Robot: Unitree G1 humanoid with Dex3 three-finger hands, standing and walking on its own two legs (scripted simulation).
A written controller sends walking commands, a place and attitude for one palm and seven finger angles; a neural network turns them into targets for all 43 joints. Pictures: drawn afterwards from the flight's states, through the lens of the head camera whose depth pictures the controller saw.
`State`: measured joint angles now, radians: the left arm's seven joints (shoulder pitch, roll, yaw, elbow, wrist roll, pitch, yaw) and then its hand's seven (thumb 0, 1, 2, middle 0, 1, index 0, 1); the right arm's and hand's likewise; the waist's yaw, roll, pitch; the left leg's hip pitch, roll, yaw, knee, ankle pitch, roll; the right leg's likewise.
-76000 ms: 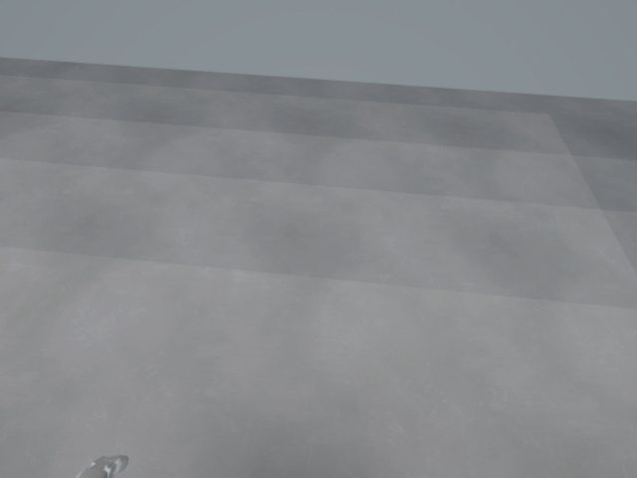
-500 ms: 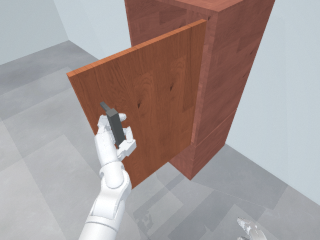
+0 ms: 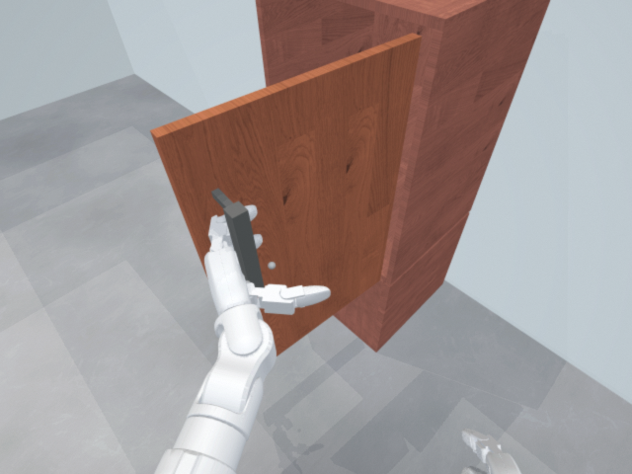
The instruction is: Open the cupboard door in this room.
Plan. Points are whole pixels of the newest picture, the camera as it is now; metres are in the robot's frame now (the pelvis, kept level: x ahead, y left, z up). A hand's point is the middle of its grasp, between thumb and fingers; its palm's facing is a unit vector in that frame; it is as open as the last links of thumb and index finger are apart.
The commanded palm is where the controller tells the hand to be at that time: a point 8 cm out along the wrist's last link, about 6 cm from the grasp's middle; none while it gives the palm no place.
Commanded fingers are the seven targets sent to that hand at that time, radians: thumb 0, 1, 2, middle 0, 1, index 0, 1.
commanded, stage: open thumb and fingers to let go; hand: left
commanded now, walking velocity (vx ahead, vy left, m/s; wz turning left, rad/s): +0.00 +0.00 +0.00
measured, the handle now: (238, 244) +0.38 +0.13 +0.10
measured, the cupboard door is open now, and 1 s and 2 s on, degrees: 85 87 87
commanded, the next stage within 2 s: slide the hand sideways off the handle in 0.16 s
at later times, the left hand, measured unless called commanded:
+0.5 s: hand (259, 287) +0.32 +0.09 +0.09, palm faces -0.11 -0.99 -0.03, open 16.0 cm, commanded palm +0.30 +0.13 +0.09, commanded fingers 0.00 -0.50 0.30 -0.15 -0.30 -0.15 -0.30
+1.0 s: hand (231, 318) +0.28 +0.12 +0.09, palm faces -0.06 -1.00 -0.01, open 16.1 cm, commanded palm +0.25 +0.19 +0.09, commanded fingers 0.00 -0.50 0.30 -0.15 -0.30 -0.15 -0.30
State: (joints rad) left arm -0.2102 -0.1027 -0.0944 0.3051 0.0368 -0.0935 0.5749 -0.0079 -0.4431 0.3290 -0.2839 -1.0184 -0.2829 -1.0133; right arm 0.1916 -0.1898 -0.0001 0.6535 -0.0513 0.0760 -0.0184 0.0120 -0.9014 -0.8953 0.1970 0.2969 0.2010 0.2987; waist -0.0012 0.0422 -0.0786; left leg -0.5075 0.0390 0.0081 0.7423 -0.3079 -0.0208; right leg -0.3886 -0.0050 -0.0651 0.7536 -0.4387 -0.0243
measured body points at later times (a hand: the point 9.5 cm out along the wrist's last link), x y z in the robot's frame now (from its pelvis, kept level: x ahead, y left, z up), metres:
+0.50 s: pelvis -0.02 +0.02 +0.00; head -0.01 +0.01 +0.45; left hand +0.32 +0.15 +0.09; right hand +0.13 -0.21 -0.11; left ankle +0.04 +0.13 -0.71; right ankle -0.03 -0.10 -0.71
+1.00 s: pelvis +0.00 +0.01 +0.00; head +0.00 -0.01 +0.45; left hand +0.27 +0.17 +0.09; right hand +0.16 -0.22 -0.09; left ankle +0.04 +0.13 -0.71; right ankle -0.03 -0.10 -0.71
